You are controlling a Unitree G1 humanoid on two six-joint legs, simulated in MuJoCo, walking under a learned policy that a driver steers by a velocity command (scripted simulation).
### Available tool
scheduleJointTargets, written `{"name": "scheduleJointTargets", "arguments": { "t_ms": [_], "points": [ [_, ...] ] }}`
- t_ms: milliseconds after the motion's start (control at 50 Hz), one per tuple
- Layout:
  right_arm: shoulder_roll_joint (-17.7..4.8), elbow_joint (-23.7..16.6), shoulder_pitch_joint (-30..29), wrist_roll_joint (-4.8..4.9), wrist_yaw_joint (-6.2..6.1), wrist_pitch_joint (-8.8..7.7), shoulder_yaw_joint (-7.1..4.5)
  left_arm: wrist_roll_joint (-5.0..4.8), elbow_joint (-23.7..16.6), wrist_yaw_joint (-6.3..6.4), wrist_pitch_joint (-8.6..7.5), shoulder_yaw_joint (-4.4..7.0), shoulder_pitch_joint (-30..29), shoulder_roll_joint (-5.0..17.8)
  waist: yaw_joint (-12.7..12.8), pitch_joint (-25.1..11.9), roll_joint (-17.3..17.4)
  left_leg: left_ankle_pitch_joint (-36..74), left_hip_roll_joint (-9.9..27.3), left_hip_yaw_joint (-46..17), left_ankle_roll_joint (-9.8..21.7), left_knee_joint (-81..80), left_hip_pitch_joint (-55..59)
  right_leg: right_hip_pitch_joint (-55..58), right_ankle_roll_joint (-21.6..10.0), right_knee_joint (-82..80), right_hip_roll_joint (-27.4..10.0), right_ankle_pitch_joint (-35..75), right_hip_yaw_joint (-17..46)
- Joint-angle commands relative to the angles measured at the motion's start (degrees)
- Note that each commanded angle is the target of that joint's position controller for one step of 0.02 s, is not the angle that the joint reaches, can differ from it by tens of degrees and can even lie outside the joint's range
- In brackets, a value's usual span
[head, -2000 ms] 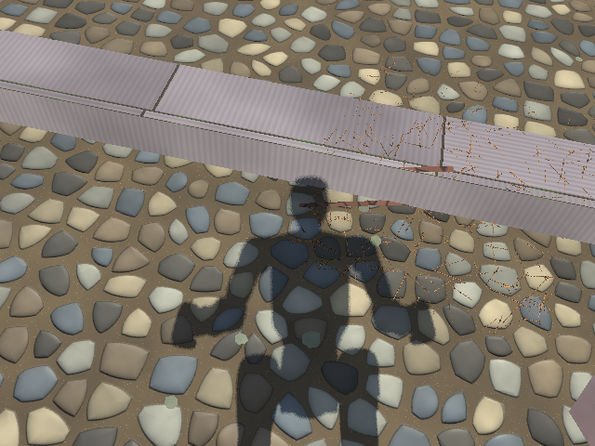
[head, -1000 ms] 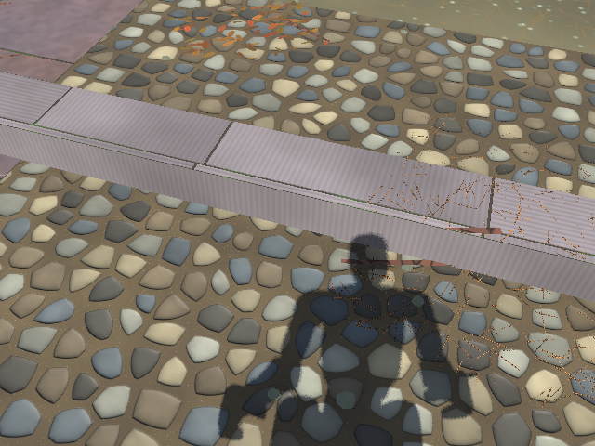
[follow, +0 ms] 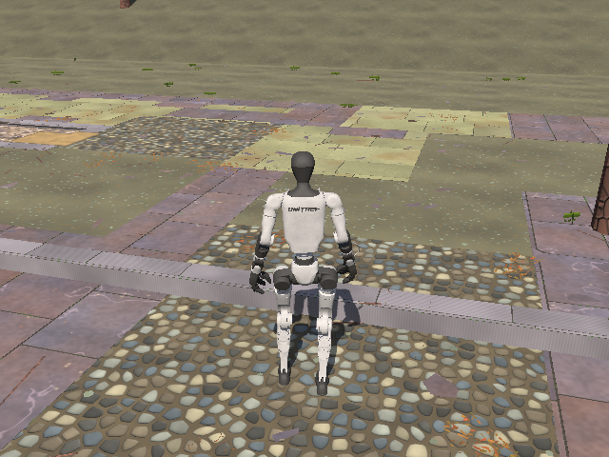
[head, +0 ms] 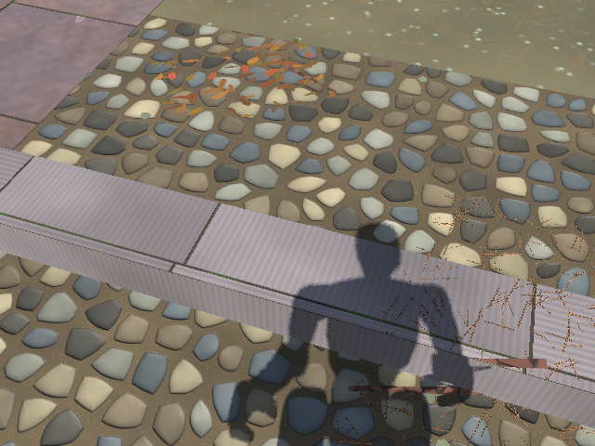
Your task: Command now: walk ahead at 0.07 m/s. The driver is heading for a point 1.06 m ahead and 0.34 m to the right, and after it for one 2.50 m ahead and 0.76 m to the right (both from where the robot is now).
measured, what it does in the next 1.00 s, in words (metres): walks ahead: left foot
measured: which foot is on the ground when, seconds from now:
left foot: down 0.00-0.40, up 0.42-0.72, down 0.74-1.00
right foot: down 0.00-0.74, up 0.76-1.00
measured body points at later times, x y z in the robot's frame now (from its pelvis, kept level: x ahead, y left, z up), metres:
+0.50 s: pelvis +0.09 +0.00 +0.00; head +0.10 -0.01 +0.45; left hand +0.06 +0.26 -0.14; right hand +0.15 -0.27 -0.14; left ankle +0.08 +0.10 -0.70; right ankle -0.01 -0.09 -0.74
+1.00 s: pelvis +0.31 +0.04 +0.01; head +0.33 +0.04 +0.46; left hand +0.40 +0.28 -0.14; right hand +0.31 -0.22 -0.14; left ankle +0.31 +0.10 -0.74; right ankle +0.36 -0.11 -0.66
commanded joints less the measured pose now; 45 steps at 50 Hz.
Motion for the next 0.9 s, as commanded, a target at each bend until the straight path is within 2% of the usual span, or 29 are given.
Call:
{"name": "scheduleJointTargets", "arguments": {
  "t_ms": [20,40,80,100,120,180,200,240,280,320,360,380,400,420,440,460,480,520,560,640,680,720,740,760,780,800,820,860,900],
  "points": [
    [-9.34,-1.28,0.79,1.41,-0.86,-0.62,-1.89,-0.82,0.39,1.25,0.61,0.24,8.82,2.91,1.97,-6.14,8.46,25.43,14.18,-14.14,8.35,-6.2,12.55,-2.47,0.11,-2.18,-5.0,-3.84,3.91],
    [-7.06,-1.5,-1.14,1.45,-0.4,-0.58,-1.35,-0.63,0.86,1.58,1.22,0.43,6.57,4.82,1.39,-3.72,6.48,17.25,10.65,-12.35,6.58,-7.42,8.59,0.47,0.52,-4.4,-5.2,-1.26,4.51],
    [-6.2,0.12,-0.35,1.18,-0.19,-0.56,-1.01,-0.79,1.1,1.5,1.66,1.12,2.54,6.92,-0.35,-1.78,5.0,12.5,5.88,-8.23,3.8,-7.86,7.91,1.93,0.57,-5.06,-6.47,4.4,5.47],
    [-6.61,1.33,0.82,1.49,-0.51,-0.6,-1.18,-0.82,1.49,1.36,1.76,1.16,2.27,6.84,-0.53,-1.5,4.57,12.62,4.89,-7.19,3.33,-7.66,8.92,1.88,0.56,-5.46,-7.25,6.18,5.81],
    [-9.96,0.28,-2.76,2.54,-0.6,-1.02,-2.75,-1.23,1.05,1.88,1.91,1.48,0.72,8.06,-0.39,-1.33,2.22,11.54,2.44,-5.43,3.22,-4.96,10.69,-1.41,0.89,-4.67,-5.72,4.9,4.05],
    [-6.53,1.93,-1.31,2.33,-0.89,-1.1,-2.31,-1.07,2.65,2.43,1.94,1.03,1.41,5.77,-1.1,-3.05,-0.35,16.04,2.64,-5.02,4.25,-3.5,12.82,-1.75,1.4,-4.87,-5.98,7.48,4.23],
    [-4.4,5.1,4.46,1.25,-0.93,-0.7,-1.43,-0.61,4.61,2.36,1.82,0.55,4.27,4.05,-1.68,-4.11,0.25,12.74,4.65,-6.09,4.72,-5.31,13.63,0.74,0.64,-5.43,-7.24,3.83,4.99],
    [-7.26,6.73,5.04,1.08,-0.8,0.18,-2.65,-0.09,5.0,2.22,1.85,0.85,3.72,4.52,-1.82,-0.81,1.44,-6.71,3.52,-7.31,6.56,-6.07,11.85,-1.98,-0.85,-2.36,-4.82,-7.95,3.23],
    [-9.1,7.24,5.55,1.01,-0.29,0.76,-3.48,0.4,4.14,1.63,1.54,0.78,1.85,4.29,-2.75,4.01,2.95,-25.05,6.36,-13.45,9.28,-10.82,9.46,-8.23,-2.22,1.36,-3.76,-14.46,2.55],
    [-10.45,8.33,7.15,1.25,0.13,0.58,-4.2,0.65,3.67,1.03,0.57,0.49,1.9,3.28,-2.65,5.38,5.59,-29.73,11.14,-21.15,12.4,-15.26,9.8,-10.77,-3.28,5.53,-3.11,-12.26,1.15],
    [-9.76,8.28,5.04,1.41,0.53,0.05,-4.37,0.31,4.39,0.8,-0.62,0.59,4.22,3.54,-0.73,4.41,4.8,-25.77,11.55,-21.13,12.52,-15.61,6.46,-5.01,-4.81,2.75,-3.66,-8.7,1.82],
    [-9.0,7.27,1.08,1.62,0.77,-0.19,-4.29,0.14,5.57,0.82,-1.16,0.67,7.46,3.74,1.67,4.26,3.13,-22.79,9.28,-17.22,10.86,-13.04,2.16,0.73,-5.83,-1.72,-4.57,-8.42,3.66],
    [-7.08,5.2,-4.86,1.9,1.09,-0.61,-3.85,0.05,7.21,1.1,-1.75,1.02,12.31,5.23,4.76,5.22,-2.08,-17.9,4.49,-10.03,7.97,-5.29,-5.23,7.51,-7.48,-8.94,-8.35,-12.42,10.64],
    [-3.71,2.9,-9.11,1.99,1.46,-1.53,-3.12,-0.55,9.18,1.64,-2.19,2.37,16.95,9.73,5.81,6.46,-13.02,-12.11,-3.91,1.18,4.52,8.73,-15.96,16.56,-9.81,-17.19,-16.48,-15.64,24.6],
    [-6.08,1.64,-11.03,0.62,1.46,-2.24,-3.57,-0.66,10.02,1.96,-2.06,3.22,18.02,11.88,5.9,10.92,-14.21,-16.51,-4.28,4.65,3.66,15.4,-27.51,22.13,-11.52,-18.45,-23.56,-3.07,30.28],
    [-7.61,2.38,-10.77,0.05,1.33,-2.44,-4.13,-0.02,9.99,2.16,-2.15,2.83,17.9,9.55,5.22,10.65,-7.61,-17.08,-1.6,2.28,3.44,20.41,-30.22,24.22,-12.0,-15.88,-24.02,8.03,27.43],
    [-6.56,3.52,-8.33,0.48,1.56,-2.54,-4.0,0.38,9.85,2.16,-2.22,2.49,17.15,7.95,3.69,8.28,-5.67,-15.47,-0.56,1.69,3.16,23.12,-29.86,25.88,-11.34,-14.51,-22.41,15.22,23.77],
    [-5.26,3.82,-7.49,0.84,2.36,-2.36,-3.65,0.45,9.84,1.92,-2.39,2.12,15.26,6.42,1.79,6.24,-6.75,-12.25,0.33,2.72,2.8,24.64,-27.4,24.24,-9.71,-14.7,-19.29,20.74,17.41],
    [-3.97,2.74,-9.86,0.72,2.94,-1.91,-3.14,-0.15,10.0,1.73,-2.8,1.76,13.95,5.43,1.13,6.74,-7.67,-8.05,-0.63,5.03,2.32,22.23,-23.11,18.5,-8.66,-16.04,-16.27,22.83,13.07],
    [-3.04,0.51,-13.21,1.08,3.05,-1.51,-2.31,-0.38,10.84,1.65,-3.52,1.72,12.9,6.67,0.16,7.75,-9.28,-0.81,-2.52,7.45,3.53,9.59,-8.53,8.58,-7.0,-17.1,-14.85,30.29,8.02],
    [-5.06,1.86,-8.1,1.19,2.06,-1.47,-3.12,-0.67,10.99,1.68,-3.78,1.82,11.99,7.71,-2.81,4.72,-9.0,0.12,-4.6,8.03,5.6,7.19,0.99,8.09,-5.9,-10.75,-15.68,46.18,6.23],
    [-7.32,6.91,6.04,0.72,1.01,-1.97,-4.5,-0.98,10.82,1.77,-3.45,1.53,11.14,7.67,-9.0,-2.64,-6.18,1.05,-6.01,7.8,7.86,1.81,17.12,5.47,-4.0,7.15,-13.41,50.8,3.38],
    [-10.9,8.91,14.33,-0.44,0.38,-2.44,-5.59,-0.86,9.75,1.56,-3.4,0.94,11.28,6.24,-11.81,-6.88,-1.97,-6.86,2.69,-1.98,9.93,-0.79,28.65,-4.48,-3.17,21.91,-10.79,35.81,2.08],
    [-16.59,9.56,18.77,-1.2,0.5,-2.55,-6.6,-1.91,8.18,1.09,-3.04,-0.5,17.33,-1.24,-8.71,-14.78,12.27,-19.46,21.07,-32.4,17.34,-9.18,38.19,-19.21,-1.35,44.71,-1.18,-8.76,-0.27],
    [-14.45,9.26,13.62,1.36,1.08,-2.16,-6.26,-0.47,8.12,1.05,-2.78,1.32,12.13,5.34,-8.31,-10.96,4.36,-25.38,20.28,-40.04,17.66,-16.19,30.14,-22.96,-2.87,50.22,-1.58,-11.48,7.35],
    [-11.93,7.66,5.69,1.99,1.2,-2.28,-5.42,-0.41,6.31,0.66,-2.8,1.75,8.28,5.84,-4.76,-2.38,3.01,-26.37,18.7,-30.91,16.36,-16.95,21.86,-24.99,-3.7,49.42,-5.3,-5.7,6.89],
    [-8.1,7.29,2.36,2.01,1.47,-2.87,-4.38,-0.31,6.19,0.41,-3.07,1.52,6.71,4.74,-3.52,1.44,0.6,-19.12,16.12,-24.73,15.12,-18.7,15.03,-23.21,-3.78,46.35,-7.22,-2.21,6.45],
    [-4.67,8.38,1.24,1.64,1.1,-4.02,-3.15,0.29,7.29,0.14,-2.03,1.25,8.95,2.17,-0.22,2.91,0.97,-6.78,12.3,-14.05,12.08,-20.15,7.55,-16.68,-2.87,41.47,-8.96,-0.85,6.61],
    [-4.49,9.81,3.87,1.43,0.8,-5.04,-2.86,0.53,7.46,-0.13,-0.97,1.35,9.25,1.14,0.47,2.54,1.15,-0.29,11.74,-8.62,11.85,-20.96,6.21,-15.23,-2.22,39.55,-8.72,-0.19,5.93]
  ]
}}
Keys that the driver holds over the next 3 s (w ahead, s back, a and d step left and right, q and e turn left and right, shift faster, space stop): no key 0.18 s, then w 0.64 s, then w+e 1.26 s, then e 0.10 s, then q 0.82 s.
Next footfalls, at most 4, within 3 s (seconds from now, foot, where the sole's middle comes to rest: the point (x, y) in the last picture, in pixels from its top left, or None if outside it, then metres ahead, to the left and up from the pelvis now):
0.74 left None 0.35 0.10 -0.77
1.30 right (361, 422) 0.57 -0.10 -0.77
1.74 left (353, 256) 0.93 -0.08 -0.63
2.28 right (482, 230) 1.03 -0.42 -0.63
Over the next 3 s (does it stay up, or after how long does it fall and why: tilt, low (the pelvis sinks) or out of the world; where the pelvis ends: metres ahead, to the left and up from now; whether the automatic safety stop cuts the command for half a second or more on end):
stays up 1.09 -0.28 0.15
